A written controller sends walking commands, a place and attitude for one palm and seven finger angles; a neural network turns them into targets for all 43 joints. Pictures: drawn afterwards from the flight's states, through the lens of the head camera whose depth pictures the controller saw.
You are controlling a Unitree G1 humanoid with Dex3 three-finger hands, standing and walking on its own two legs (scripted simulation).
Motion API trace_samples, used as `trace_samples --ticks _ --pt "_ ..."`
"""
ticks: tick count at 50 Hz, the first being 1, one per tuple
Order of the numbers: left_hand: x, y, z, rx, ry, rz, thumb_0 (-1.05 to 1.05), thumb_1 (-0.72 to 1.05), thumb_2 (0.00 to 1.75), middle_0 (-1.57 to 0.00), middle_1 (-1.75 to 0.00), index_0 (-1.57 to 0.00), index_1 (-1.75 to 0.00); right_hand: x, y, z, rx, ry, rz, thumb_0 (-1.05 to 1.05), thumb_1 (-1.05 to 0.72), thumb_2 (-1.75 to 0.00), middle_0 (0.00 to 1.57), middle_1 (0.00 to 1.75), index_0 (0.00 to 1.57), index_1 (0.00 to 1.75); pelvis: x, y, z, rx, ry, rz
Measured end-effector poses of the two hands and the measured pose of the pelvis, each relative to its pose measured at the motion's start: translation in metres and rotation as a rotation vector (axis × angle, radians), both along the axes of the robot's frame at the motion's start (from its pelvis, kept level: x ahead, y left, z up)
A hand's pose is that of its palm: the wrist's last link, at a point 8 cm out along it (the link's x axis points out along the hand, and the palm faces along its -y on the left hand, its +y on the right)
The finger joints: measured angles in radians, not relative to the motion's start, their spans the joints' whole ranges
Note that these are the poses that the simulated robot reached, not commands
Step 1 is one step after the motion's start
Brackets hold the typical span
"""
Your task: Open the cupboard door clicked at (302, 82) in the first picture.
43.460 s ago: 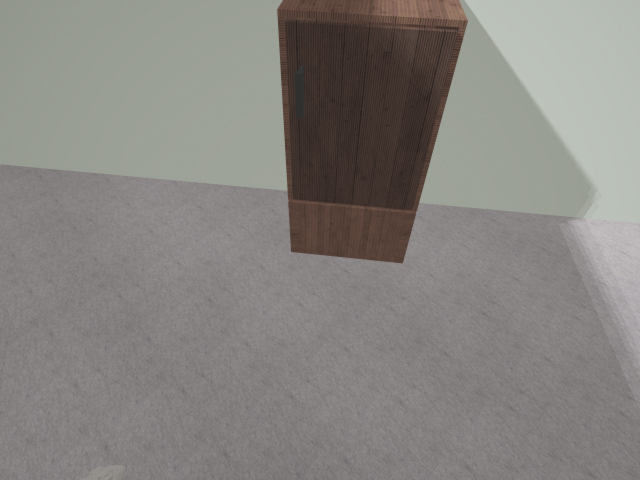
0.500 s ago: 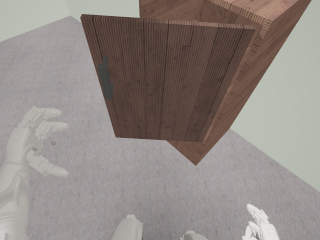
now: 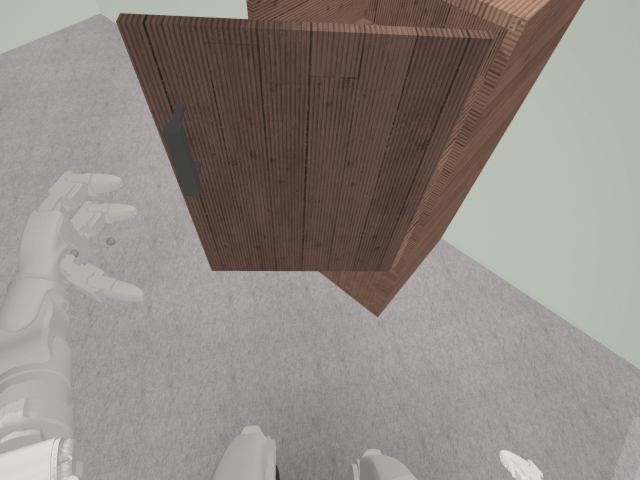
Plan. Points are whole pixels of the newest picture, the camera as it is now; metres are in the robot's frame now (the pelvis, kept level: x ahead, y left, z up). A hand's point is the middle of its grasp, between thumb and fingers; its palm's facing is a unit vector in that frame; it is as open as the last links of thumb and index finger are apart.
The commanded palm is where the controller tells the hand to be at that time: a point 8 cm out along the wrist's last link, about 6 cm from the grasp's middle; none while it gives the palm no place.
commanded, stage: move the hooked fingers beside the handle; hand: left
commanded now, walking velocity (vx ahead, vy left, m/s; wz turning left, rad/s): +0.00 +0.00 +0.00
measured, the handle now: (186, 151) +0.54 +0.20 +0.04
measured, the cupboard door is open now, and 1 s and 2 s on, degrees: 42 42 42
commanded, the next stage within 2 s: slide the fingers in behind the handle in 1.68 s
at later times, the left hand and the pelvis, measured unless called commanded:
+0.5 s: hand (124, 201) +0.44 +0.26 +0.05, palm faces +0.04 -1.00 -0.02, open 14.0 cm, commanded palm +0.43 +0.30 +0.05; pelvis +0.00 +0.01 -0.01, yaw -1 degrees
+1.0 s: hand (142, 165) +0.51 +0.25 +0.05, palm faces +0.03 -1.00 -0.01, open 14.0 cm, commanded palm +0.48 +0.29 +0.05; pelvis +0.00 +0.01 -0.02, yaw -2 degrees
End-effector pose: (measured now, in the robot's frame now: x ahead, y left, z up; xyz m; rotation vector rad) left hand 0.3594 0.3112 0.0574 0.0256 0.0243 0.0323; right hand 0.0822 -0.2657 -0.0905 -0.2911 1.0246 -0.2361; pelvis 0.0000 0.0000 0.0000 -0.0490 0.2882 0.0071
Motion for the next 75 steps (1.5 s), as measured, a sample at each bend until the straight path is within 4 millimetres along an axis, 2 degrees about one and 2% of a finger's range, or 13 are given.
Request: trace_samples --ticks 12,22,31,49,58,75 --pt "0.033 -0.001 0.000 -0.007 0.002 0.010 -0.01 -0.50 0.30 -0.30 -1.20 -0.30 -1.20 -0.018 0.004 -0.007 0.010 0.074 -0.026 0.00 -0.90 -0.90 0.21 0.30 0.21 0.30 -0.001 0.003 -0.004 -0.004 0.025 -0.009" --pt "0.053 0.004 -0.003 -0.011 -0.001 0.013 -0.01 -0.50 0.30 -0.30 -1.20 -0.30 -1.20 -0.040 0.001 -0.012 -0.005 0.156 -0.060 0.00 -0.90 -0.90 0.21 0.30 0.21 0.30 -0.003 0.004 -0.010 -0.012 0.048 -0.012" --pt "0.080 -0.007 -0.002 -0.024 -0.008 0.000 -0.01 -0.50 0.30 -0.30 -1.20 -0.30 -1.20 -0.060 0.001 -0.016 -0.016 0.225 -0.086 0.00 -0.90 -0.90 0.21 0.29 0.21 0.30 -0.005 0.006 -0.014 -0.018 0.075 -0.016" --pt "0.122 -0.005 -0.002 -0.016 0.000 -0.002 -0.01 -0.50 0.30 -0.30 -1.20 -0.30 -1.20 -0.099 0.005 -0.018 -0.020 0.356 -0.140 0.00 -0.90 -0.90 0.21 0.30 0.21 0.30 -0.005 0.008 -0.022 -0.032 0.129 -0.027" --pt "0.125 -0.006 -0.015 -0.020 0.026 0.014 -0.01 -0.50 0.30 -0.30 -1.20 -0.30 -1.20 -0.099 0.009 -0.016 -0.010 0.365 -0.154 0.00 -0.90 -0.90 0.21 0.30 0.21 0.30 -0.001 0.009 -0.022 -0.031 0.137 -0.036" --pt "0.118 -0.004 -0.010 -0.021 0.013 0.008 -0.01 -0.50 0.30 -0.30 -1.20 -0.30 -1.20 -0.074 0.008 -0.015 -0.006 0.326 -0.124 0.00 -0.90 -0.90 0.21 0.30 0.21 0.30 0.004 0.009 -0.018 -0.034 0.123 -0.027"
